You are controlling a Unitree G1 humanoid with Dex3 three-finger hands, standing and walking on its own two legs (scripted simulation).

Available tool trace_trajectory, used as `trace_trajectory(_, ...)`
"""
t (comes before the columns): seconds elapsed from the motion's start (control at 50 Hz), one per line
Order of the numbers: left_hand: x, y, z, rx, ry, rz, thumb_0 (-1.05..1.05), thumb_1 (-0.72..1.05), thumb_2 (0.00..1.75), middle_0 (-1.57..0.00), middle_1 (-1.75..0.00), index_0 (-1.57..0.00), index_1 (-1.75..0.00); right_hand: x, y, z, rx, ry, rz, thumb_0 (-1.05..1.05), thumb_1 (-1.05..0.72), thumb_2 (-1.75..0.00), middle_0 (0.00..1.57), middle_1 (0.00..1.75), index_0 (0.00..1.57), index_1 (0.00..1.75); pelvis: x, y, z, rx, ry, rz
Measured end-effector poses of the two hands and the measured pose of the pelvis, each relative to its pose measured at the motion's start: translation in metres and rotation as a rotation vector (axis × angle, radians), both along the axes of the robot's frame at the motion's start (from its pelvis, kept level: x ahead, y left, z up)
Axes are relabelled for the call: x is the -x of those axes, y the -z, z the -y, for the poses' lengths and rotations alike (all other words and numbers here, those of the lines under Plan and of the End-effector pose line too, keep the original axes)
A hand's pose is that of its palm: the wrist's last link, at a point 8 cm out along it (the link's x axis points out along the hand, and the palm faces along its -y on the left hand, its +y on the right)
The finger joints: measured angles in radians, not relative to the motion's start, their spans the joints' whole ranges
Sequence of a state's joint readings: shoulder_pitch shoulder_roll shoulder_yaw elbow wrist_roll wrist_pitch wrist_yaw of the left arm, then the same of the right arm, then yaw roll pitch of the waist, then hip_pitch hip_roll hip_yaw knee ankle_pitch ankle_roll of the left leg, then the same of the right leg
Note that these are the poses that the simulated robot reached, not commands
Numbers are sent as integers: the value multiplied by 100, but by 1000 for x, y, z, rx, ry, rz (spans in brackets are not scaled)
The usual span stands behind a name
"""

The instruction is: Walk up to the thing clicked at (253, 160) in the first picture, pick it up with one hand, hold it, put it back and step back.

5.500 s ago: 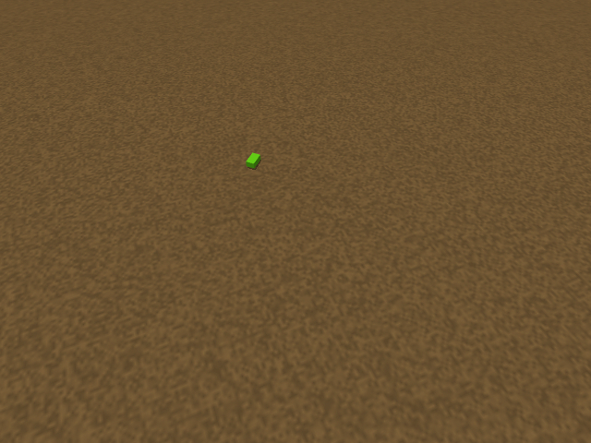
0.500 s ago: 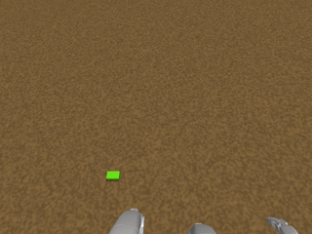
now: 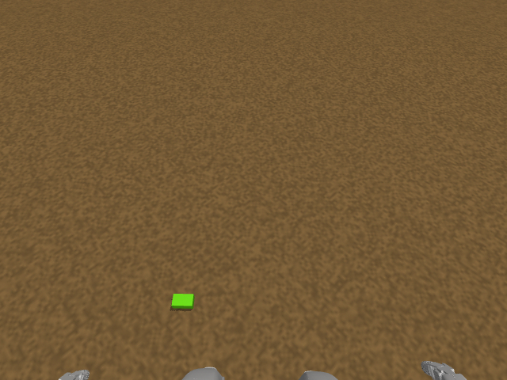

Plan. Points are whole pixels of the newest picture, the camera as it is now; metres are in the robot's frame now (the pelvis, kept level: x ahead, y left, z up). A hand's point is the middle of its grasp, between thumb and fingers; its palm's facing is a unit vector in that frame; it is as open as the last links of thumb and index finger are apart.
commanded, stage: walk up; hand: left
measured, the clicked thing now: (183, 301) +0.47 +0.26 -0.73
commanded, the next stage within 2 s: stand in 1.06 s
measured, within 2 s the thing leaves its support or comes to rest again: neither
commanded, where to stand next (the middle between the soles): +0.07 +0.02 m, yaw -1 degrees
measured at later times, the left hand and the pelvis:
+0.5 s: hand out of the picture +0.08 +0.25 -0.12, palm faces +0.01 -0.93 -0.36, open 7.4 cm; pelvis -0.01 -0.01 +0.03, yaw +1 degrees
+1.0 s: hand out of the picture +0.08 +0.25 -0.12, palm faces +0.03 -0.94 -0.34, open 7.4 cm; pelvis +0.00 -0.01 +0.04, yaw +2 degrees
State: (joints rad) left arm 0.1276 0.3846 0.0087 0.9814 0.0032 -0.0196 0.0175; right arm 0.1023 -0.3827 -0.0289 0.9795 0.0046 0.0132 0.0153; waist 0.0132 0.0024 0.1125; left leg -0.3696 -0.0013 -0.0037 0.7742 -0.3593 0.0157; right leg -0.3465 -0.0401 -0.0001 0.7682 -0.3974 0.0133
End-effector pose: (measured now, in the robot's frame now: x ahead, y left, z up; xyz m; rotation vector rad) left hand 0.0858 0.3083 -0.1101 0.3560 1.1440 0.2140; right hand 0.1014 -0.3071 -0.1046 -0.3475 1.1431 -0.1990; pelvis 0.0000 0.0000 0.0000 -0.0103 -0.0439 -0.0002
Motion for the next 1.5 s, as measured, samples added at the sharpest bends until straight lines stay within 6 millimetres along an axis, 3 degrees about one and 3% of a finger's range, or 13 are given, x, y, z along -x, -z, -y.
trace_trajectory(0.16,0,-6,2,24,-13,-10,1,90,90,-20,-30,-20,-30,23,-9,-2,-1,16,-82,1,-90,-90,21,30,21,30,4,-13,3,8,-9,2)
trace_trajectory(0.5,17,-29,12,26,-48,-44,1,90,90,-20,-30,-20,-30,3,-20,-3,-49,1,-37,1,-90,-90,21,30,20,30,7,-32,9,-4,-18,6)
trace_trajectory(0.86,19,-25,14,47,-72,-76,1,90,90,-20,-30,-20,-30,19,-23,0,-30,22,-101,1,-90,-90,21,30,20,30,-1,-36,9,-3,-25,-5)
trace_trajectory(1.24,14,-26,24,52,-80,-92,1,90,90,-20,-30,-20,-30,-3,-20,-5,-49,-10,-76,1,-90,-90,21,30,20,30,-15,-37,15,-7,-29,-14)
trace_trajectory(1.5,-1,-26,33,58,-76,-83,1,90,90,-20,-30,-20,-30,-18,-23,5,-36,-9,-66,1,-90,-90,21,30,20,30,-28,-38,21,-6,-27,-14)
